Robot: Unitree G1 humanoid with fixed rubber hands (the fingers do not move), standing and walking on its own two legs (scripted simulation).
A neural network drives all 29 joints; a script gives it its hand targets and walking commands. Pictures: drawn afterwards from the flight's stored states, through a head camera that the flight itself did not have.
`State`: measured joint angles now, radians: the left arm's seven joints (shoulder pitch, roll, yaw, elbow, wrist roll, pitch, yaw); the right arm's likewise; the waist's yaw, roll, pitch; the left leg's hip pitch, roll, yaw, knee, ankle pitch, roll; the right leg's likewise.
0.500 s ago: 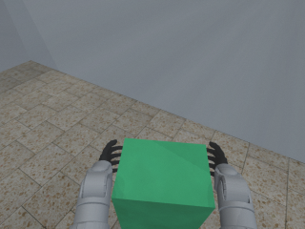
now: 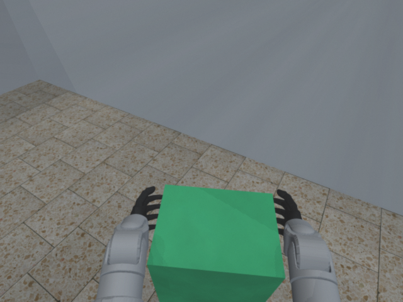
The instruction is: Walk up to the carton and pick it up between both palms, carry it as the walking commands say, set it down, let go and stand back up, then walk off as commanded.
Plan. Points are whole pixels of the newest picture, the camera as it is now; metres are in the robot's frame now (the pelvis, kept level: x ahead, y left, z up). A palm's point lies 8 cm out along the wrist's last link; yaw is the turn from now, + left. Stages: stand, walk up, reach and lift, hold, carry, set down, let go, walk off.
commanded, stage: hold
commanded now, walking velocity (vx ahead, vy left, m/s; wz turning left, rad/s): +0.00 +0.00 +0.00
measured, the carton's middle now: (212, 254) +0.26 +0.00 -0.04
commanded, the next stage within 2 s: carry in 0.40 s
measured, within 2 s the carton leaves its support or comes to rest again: neither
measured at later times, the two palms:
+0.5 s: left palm (136, 220) +0.28 +0.16 +0.05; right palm (288, 225) +0.28 -0.15 +0.05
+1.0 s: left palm (48, 278) +0.16 +0.26 +0.07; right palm (235, 248) +0.22 -0.04 +0.06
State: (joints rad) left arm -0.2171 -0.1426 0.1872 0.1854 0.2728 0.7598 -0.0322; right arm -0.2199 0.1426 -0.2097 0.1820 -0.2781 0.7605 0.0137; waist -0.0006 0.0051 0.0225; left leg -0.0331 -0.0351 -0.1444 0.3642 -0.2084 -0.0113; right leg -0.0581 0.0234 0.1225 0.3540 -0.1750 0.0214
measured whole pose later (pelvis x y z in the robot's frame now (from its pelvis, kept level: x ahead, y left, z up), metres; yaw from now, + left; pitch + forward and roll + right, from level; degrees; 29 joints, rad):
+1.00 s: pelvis -0.04 +0.07 -0.02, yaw +12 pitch +4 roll +1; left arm 0.08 -0.14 0.04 -0.55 0.01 1.16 0.12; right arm 0.06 0.13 -0.06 -0.57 -0.04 1.20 -0.13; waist 0.00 0.03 -0.09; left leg -0.61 0.00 0.07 1.09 -0.40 -0.01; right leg -0.36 -0.15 -0.20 0.61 -0.31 0.02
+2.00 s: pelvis -0.24 +0.33 -0.02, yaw +41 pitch +3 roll +0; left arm 0.04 -0.13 0.08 -0.53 0.02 1.20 0.12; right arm 0.01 0.13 -0.05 -0.49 -0.05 1.18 -0.12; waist 0.02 -0.03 -0.06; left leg -0.42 0.03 0.09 0.62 -0.25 0.02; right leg -0.49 -0.19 -0.10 0.99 -0.57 0.11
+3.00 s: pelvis -0.38 +0.32 -0.01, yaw +72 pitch +4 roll -1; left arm 0.08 -0.14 0.04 -0.59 0.01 1.16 0.12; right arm 0.06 0.13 -0.06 -0.59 -0.04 1.16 -0.12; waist -0.01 0.03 -0.09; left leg -0.42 -0.09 -0.02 0.49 -0.14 0.08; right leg -0.48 -0.07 -0.06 0.89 -0.46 0.10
